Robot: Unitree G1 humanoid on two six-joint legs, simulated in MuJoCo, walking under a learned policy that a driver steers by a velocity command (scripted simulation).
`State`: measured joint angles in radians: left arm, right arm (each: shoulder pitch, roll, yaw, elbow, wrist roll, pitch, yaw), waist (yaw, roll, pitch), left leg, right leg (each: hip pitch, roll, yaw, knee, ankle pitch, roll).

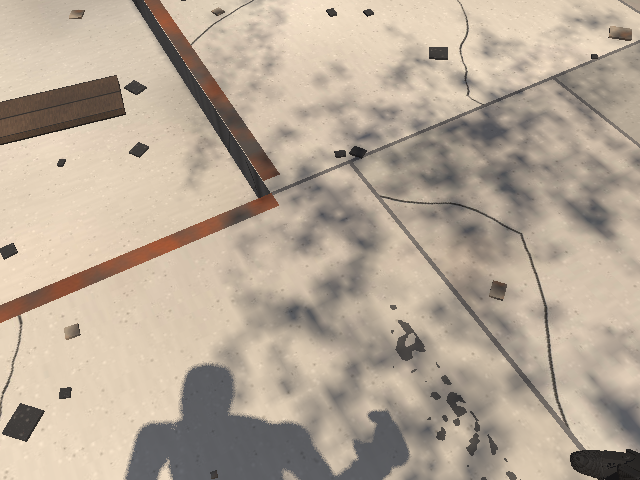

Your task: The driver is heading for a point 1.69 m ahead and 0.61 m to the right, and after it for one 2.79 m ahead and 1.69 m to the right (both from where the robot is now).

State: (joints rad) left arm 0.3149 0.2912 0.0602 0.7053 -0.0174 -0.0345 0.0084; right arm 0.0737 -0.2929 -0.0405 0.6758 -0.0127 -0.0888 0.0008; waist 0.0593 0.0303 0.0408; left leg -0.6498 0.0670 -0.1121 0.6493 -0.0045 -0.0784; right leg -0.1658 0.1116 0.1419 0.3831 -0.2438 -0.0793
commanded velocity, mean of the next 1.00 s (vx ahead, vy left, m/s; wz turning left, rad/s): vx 0.09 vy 0.00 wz -0.55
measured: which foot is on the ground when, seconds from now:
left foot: up 0.00-0.10, down 0.12-0.56, up 0.58-1.00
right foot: down 0.00-0.12, up 0.14-0.54, down 0.56-1.00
